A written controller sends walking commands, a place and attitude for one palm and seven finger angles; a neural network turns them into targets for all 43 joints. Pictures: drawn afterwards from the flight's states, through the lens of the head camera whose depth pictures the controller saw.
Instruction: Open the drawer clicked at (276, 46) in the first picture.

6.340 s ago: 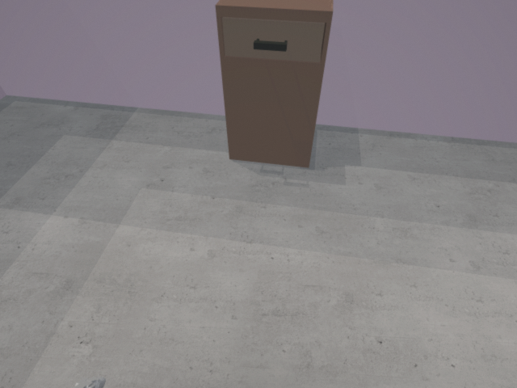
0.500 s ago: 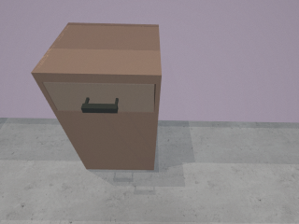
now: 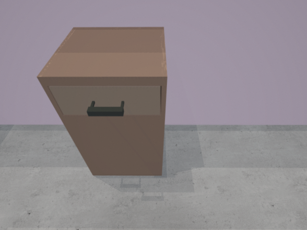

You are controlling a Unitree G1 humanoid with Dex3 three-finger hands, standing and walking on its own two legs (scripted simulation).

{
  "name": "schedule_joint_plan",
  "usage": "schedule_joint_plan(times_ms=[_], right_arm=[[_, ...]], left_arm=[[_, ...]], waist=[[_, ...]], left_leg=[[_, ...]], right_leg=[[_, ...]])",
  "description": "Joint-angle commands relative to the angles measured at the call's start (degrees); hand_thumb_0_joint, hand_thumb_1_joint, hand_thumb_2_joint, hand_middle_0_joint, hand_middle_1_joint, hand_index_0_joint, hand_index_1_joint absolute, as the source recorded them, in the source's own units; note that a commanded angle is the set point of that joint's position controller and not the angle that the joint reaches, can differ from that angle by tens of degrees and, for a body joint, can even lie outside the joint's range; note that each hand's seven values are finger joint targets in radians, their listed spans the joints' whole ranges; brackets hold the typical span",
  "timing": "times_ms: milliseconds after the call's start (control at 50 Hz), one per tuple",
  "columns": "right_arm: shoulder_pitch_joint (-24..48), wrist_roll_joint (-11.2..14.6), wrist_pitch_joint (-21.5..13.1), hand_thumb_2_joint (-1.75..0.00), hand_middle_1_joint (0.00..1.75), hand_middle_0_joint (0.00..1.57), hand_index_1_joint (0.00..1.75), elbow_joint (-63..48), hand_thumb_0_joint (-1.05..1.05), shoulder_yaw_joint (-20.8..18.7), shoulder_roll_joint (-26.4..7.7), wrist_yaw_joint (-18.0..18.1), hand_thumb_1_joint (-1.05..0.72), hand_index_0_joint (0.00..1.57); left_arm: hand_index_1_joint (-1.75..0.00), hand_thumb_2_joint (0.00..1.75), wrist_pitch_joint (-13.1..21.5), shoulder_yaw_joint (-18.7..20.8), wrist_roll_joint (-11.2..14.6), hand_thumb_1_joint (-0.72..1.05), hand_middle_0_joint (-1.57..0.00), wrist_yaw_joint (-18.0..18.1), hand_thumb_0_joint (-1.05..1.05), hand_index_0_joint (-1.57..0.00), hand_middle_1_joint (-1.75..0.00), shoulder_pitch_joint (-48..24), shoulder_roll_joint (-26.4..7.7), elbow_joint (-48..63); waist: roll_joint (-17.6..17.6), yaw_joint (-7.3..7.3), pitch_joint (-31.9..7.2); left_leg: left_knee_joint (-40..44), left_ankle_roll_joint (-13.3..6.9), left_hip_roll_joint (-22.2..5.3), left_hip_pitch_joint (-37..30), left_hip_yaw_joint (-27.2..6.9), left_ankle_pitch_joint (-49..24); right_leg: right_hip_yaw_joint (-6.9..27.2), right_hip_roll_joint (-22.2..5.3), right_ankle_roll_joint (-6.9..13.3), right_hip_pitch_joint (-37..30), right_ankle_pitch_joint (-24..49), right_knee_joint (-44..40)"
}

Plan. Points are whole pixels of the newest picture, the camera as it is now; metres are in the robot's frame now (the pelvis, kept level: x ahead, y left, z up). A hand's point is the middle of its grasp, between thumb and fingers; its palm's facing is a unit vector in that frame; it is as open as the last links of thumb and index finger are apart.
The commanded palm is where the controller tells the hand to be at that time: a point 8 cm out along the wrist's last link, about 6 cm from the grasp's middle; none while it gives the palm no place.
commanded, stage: shuffle to correct the standing spot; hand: left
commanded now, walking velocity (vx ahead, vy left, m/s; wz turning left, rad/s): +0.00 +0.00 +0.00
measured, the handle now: (106, 107) +0.57 +0.23 -0.06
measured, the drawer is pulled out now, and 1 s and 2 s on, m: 0.00 0.00 0.00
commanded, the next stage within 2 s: come to a stop and stand still in 0.26 s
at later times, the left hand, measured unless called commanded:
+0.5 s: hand out of the picture +0.01 +0.16 -0.19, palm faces +0.06 -0.98 -0.16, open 7.4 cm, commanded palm none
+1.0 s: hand out of the picture +0.09 +0.15 -0.17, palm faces +0.02 -0.97 -0.24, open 7.3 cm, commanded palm none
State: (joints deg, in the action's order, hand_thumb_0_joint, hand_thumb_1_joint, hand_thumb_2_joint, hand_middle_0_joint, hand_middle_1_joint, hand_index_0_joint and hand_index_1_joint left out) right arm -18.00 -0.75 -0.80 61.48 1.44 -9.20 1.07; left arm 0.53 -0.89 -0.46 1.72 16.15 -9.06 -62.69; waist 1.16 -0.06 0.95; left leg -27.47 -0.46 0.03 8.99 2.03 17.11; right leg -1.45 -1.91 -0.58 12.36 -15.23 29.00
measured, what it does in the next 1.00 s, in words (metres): stands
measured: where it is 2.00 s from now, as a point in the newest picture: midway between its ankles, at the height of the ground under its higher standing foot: outside the picture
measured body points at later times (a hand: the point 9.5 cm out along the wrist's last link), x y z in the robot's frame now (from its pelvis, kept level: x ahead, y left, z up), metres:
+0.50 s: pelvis +0.05 +0.00 -0.01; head +0.07 +0.01 +0.44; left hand +0.01 +0.21 -0.17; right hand +0.02 -0.22 -0.17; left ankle -0.02 +0.11 -0.74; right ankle +0.00 -0.12 -0.73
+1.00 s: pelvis +0.04 -0.03 +0.00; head +0.06 -0.04 +0.44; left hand +0.09 +0.20 -0.15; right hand +0.06 -0.25 -0.17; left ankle -0.02 +0.11 -0.74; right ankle +0.00 -0.12 -0.74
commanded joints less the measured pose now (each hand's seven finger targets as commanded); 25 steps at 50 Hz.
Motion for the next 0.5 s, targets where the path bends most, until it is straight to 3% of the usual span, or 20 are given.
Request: schedule_joint_plan(times_ms=[0,80,120,180,240,300,320,340,360,380,400,420,440,460,480], right_arm=[[-3.33,-0.05,-1.09,-0.90,0.30,0.20,0.30,-0.80,0.00,-0.86,-5.26,0.65,-0.90,0.20],[-3.52,0.00,-1.15,-0.90,0.30,0.20,0.30,0.18,0.00,-0.84,-4.75,0.80,-0.90,0.20],[-4.03,-0.18,-0.94,-0.90,0.30,0.20,0.30,0.60,0.00,-1.01,-4.85,0.70,-0.90,0.20],[-4.12,-0.45,-0.52,-0.90,0.30,0.20,0.30,0.22,0.00,-1.31,-4.48,0.28,-0.90,0.20],[-4.56,-0.56,-0.47,-0.90,0.30,0.20,0.30,-0.45,0.00,-1.37,-3.28,0.00,-0.90,0.20],[-5.30,-0.56,-1.11,-0.90,0.30,0.20,0.30,-0.97,0.00,-1.39,-2.20,0.02,-0.90,0.20],[-5.85,-0.52,-1.44,-0.90,0.30,0.20,0.30,-0.78,0.00,-1.37,-1.97,0.06,-0.90,0.20],[-6.75,-0.43,-1.63,-0.90,0.30,0.20,0.30,-0.48,0.00,-1.41,-2.02,0.12,-0.90,0.20],[-8.00,-0.40,-2.03,-0.90,0.30,0.20,0.30,0.18,0.00,-1.26,-2.14,0.23,-0.90,0.20],[-9.58,-0.41,-2.41,-0.90,0.30,0.20,0.30,1.36,0.00,-1.32,-3.46,0.50,-0.90,0.20],[-11.41,-0.46,-2.57,-0.90,0.30,0.20,0.30,2.23,0.00,-1.65,-5.18,1.01,-0.90,0.20],[-11.43,-0.28,-2.50,-0.90,0.30,0.20,0.30,2.55,0.00,-1.73,-5.94,1.68,-0.90,0.20],[-10.40,-0.05,-2.33,-0.90,0.30,0.20,0.30,2.29,0.00,-1.65,-5.62,2.06,-0.90,0.20],[-8.84,0.11,-2.12,-0.90,0.30,0.20,0.30,1.95,0.00,-1.65,-5.32,2.29,-0.90,0.20],[-7.34,0.31,-1.97,-0.90,0.30,0.20,0.30,1.25,0.00,-1.72,-5.14,2.53,-0.90,0.20]], left_arm=[[-0.30,0.90,0.76,1.25,-0.07,0.90,-0.20,0.04,0.00,-0.20,-0.30,3.37,-5.14,1.33],[-0.30,0.90,0.83,1.38,-0.09,0.90,-0.20,0.07,0.00,-0.20,-0.30,3.61,-4.75,0.67],[-0.30,0.90,0.81,1.68,-0.38,0.90,-0.20,-0.13,0.00,-0.20,-0.30,4.26,-4.75,0.41],[-0.30,0.90,0.73,2.15,-0.79,0.90,-0.20,-0.57,0.00,-0.20,-0.30,4.87,-4.97,0.68],[-0.30,0.90,0.89,2.91,-0.80,0.90,-0.20,-0.74,0.00,-0.20,-0.30,6.58,-6.06,0.76],[-0.30,0.90,1.32,3.87,-0.66,0.90,-0.20,-0.66,0.00,-0.20,-0.30,8.00,-6.76,0.89],[-0.30,0.90,1.48,4.04,-0.67,0.90,-0.20,-0.66,0.00,-0.20,-0.30,8.03,-6.68,0.96],[-0.30,0.90,1.48,4.12,-0.75,0.90,-0.20,-0.70,0.00,-0.20,-0.30,7.48,-6.42,1.11],[-0.30,0.90,1.44,3.97,-0.76,0.90,-0.20,-0.70,0.00,-0.20,-0.30,6.56,-5.33,1.24],[-0.30,0.90,1.38,3.52,-0.83,0.90,-0.20,-0.64,0.00,-0.20,-0.30,5.57,-3.76,1.47],[-0.30,0.90,1.41,3.09,-0.87,0.90,-0.20,-0.38,0.00,-0.20,-0.30,5.10,-2.20,1.36],[-0.30,0.90,1.36,2.73,-0.69,0.90,-0.20,-0.01,0.00,-0.20,-0.30,5.10,-1.00,1.17],[-0.30,0.90,1.29,2.52,-0.37,0.90,-0.20,0.27,0.00,-0.20,-0.30,5.22,-0.75,0.94],[-0.30,0.90,1.20,2.48,-0.06,0.90,-0.20,0.49,0.00,-0.20,-0.30,5.69,-0.74,0.49],[-0.30,0.90,1.23,2.72,0.12,0.90,-0.20,0.64,0.00,-0.20,-0.30,6.82,-1.28,0.02]], waist=[[-1.05,0.20,3.42],[-0.61,0.27,3.37],[-1.01,0.42,3.22],[-2.12,0.69,6.87],[-5.71,0.90,8.52],[-7.25,0.75,6.89],[-7.33,0.46,5.65],[-4.94,-0.04,5.35],[-2.52,-0.59,5.29],[2.69,-0.92,3.71],[8.24,-1.18,2.09],[9.87,-0.62,1.75],[9.94,-0.12,2.26],[7.57,0.66,2.77],[5.17,1.26,2.01]], left_leg=[[7.08,-1.73,-5.29,4.82,-4.39,-6.84],[6.76,-1.54,-5.38,4.27,-4.06,-8.47],[6.14,-1.90,-4.91,4.61,-3.55,-1.49],[4.93,-2.40,-3.82,8.39,-3.41,8.12],[-0.41,-2.02,-1.37,11.38,-0.93,7.60],[-5.18,-1.82,-0.73,10.54,0.86,3.76],[-4.60,-1.86,-0.87,9.02,0.93,2.33],[-3.09,-1.98,-1.13,7.17,0.66,0.69],[-0.34,-2.25,-2.46,4.25,-0.86,-5.04],[1.12,-3.07,-5.56,0.21,-3.87,-15.35],[1.87,-4.71,-9.40,-3.05,-6.77,-31.80],[1.47,-6.41,-11.87,-4.94,-8.51,-47.20],[0.80,-6.84,-12.72,-6.47,-8.11,-57.50],[-0.25,-6.18,-11.97,-6.34,-6.81,-61.26],[-1.73,-4.57,-10.02,-5.41,-5.10,-61.92]], right_leg=[[3.77,-3.34,2.46,-0.89,5.92,-4.93],[3.51,-3.43,2.45,-1.24,7.59,-4.84],[3.73,-3.33,3.10,-1.01,0.02,-4.53],[5.76,-3.47,4.16,1.91,-11.99,-5.85],[10.07,-5.78,5.96,1.89,-16.99,-8.97],[12.73,-9.18,8.12,1.34,-11.86,-10.18],[11.82,-9.18,8.25,1.08,-7.56,-8.85],[9.73,-8.14,7.90,1.48,-4.66,-6.61],[6.24,-5.65,6.72,2.92,0.23,-2.59],[1.75,-2.43,5.06,3.96,5.21,3.01],[-2.65,-0.27,3.68,4.69,5.47,8.37],[-3.89,0.73,2.74,5.49,1.59,9.51],[-3.18,0.44,2.43,6.07,-2.12,8.30],[-2.50,-0.50,2.27,4.33,-0.68,5.23],[-1.50,-1.36,2.34,0.64,9.20,2.24]])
